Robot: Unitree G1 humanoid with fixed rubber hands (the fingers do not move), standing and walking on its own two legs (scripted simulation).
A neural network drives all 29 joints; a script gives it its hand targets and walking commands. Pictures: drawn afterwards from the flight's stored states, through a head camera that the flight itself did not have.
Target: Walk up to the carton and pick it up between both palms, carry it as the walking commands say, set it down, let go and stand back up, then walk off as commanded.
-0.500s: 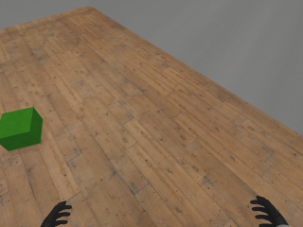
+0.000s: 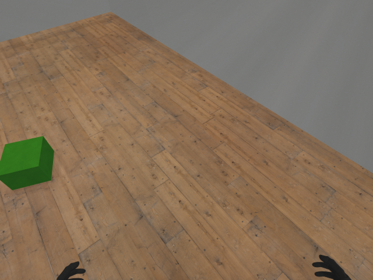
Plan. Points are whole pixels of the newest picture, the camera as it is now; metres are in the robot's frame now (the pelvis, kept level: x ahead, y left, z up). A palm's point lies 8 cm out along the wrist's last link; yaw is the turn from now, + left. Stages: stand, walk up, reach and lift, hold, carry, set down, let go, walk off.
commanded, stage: stand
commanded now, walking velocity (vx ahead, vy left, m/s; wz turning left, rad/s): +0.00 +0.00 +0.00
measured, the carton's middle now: (28, 162) +0.94 +1.07 -0.70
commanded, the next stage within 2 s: walk up in 0.64 s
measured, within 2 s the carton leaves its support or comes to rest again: neither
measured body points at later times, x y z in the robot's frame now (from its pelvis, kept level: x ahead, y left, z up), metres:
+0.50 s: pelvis +0.00 +0.00 +0.00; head +0.00 +0.00 +0.45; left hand +0.11 +0.32 -0.11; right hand +0.11 -0.32 -0.11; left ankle +0.01 +0.12 -0.74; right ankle +0.01 -0.12 -0.74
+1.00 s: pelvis +0.00 +0.01 -0.02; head +0.02 +0.03 +0.43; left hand +0.09 +0.32 -0.14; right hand +0.12 -0.28 -0.13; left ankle +0.01 +0.11 -0.74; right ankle +0.01 -0.12 -0.74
